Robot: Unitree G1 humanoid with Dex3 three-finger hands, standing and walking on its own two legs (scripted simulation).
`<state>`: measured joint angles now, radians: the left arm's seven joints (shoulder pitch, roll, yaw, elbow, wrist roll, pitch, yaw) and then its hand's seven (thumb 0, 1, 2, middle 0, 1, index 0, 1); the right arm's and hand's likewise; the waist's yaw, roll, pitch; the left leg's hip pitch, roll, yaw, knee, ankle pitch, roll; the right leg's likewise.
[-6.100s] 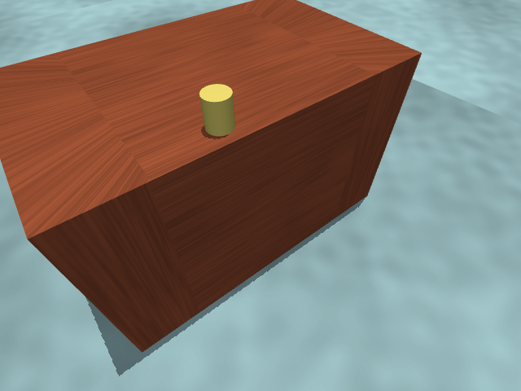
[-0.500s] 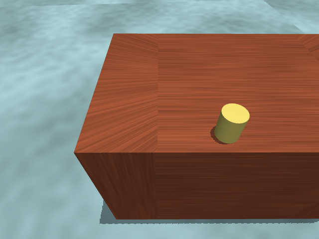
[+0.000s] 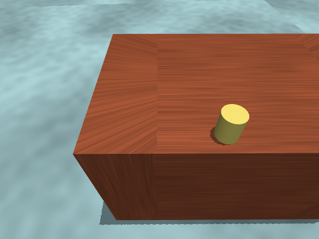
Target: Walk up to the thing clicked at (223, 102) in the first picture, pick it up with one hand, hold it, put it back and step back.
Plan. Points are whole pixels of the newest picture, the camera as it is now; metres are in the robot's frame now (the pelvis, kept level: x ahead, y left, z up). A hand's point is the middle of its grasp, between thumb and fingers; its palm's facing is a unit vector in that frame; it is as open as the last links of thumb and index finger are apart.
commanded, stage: stand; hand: right
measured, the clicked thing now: (230, 124) +0.43 -0.19 +0.02
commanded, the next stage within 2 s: rise first in 0.20 s
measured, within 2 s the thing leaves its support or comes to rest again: neither
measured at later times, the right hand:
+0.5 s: hand out of the picture +0.16 -0.24 -0.14, palm faces +0.16 +0.93 -0.32, open 10.0 cm
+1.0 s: hand (277, 213) +0.19 -0.25 -0.01, palm faces +0.29 +0.89 -0.34, open 17.3 cm
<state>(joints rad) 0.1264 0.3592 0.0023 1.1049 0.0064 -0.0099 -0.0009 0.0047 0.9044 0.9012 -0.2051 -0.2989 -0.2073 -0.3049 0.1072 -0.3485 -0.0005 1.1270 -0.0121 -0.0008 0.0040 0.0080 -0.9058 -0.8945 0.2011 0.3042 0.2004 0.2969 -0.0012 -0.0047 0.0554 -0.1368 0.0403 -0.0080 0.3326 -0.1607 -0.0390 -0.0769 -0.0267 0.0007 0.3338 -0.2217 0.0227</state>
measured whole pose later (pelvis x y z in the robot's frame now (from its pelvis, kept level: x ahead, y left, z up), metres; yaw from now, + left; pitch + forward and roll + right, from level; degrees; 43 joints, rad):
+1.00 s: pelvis +0.01 +0.00 -0.01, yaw -1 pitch -1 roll +0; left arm 0.25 0.21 0.09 0.58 -0.03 -0.09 0.06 0.00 -0.46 0.05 -0.07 -0.06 -0.08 -0.06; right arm 0.38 -0.28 -0.17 0.16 0.05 -0.07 -0.06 0.00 0.48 -0.06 0.04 0.06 0.05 0.05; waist -0.04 -0.04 -0.01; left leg -0.19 0.04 0.01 0.43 -0.23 -0.04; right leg -0.14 -0.03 0.02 0.44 -0.29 0.02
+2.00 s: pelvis -0.01 +0.01 -0.01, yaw -2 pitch -4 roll +0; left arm 0.26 0.21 0.17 0.62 -0.02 -0.14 0.04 -0.01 -0.55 0.07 -0.06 -0.06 -0.06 -0.07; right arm 0.47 -0.31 -0.30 -0.22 0.04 -0.26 -0.01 -0.01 0.54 -0.04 0.05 0.06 0.06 0.06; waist -0.05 -0.06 0.05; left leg -0.17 0.05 0.03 0.45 -0.22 -0.03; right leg -0.13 -0.02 0.04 0.45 -0.26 0.03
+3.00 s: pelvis +0.00 +0.00 -0.01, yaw -2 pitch +0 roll +1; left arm 0.24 0.24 0.04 0.71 -0.02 -0.18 0.16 -0.01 -0.53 0.05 -0.06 -0.05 -0.06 -0.06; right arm -0.08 -0.49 -0.54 0.32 0.28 -0.05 0.44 -0.01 0.60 -0.04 0.03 0.06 0.04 0.05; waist -0.02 -0.04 -0.03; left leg -0.25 0.04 0.02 0.48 -0.23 -0.03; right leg -0.22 -0.03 0.04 0.50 -0.30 0.03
